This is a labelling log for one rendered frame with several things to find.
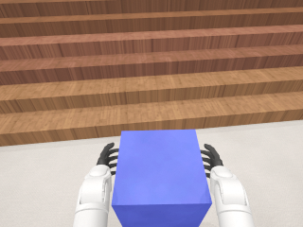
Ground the robot right hand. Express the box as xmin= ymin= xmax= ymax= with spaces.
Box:
xmin=200 ymin=144 xmax=223 ymax=178

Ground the robot left hand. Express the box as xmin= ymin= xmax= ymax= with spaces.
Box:
xmin=96 ymin=142 xmax=119 ymax=176

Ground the left robot forearm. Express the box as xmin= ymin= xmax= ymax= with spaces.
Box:
xmin=73 ymin=165 xmax=112 ymax=227

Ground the right robot forearm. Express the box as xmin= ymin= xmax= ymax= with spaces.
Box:
xmin=209 ymin=166 xmax=256 ymax=227

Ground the carton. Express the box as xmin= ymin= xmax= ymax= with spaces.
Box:
xmin=111 ymin=129 xmax=212 ymax=227

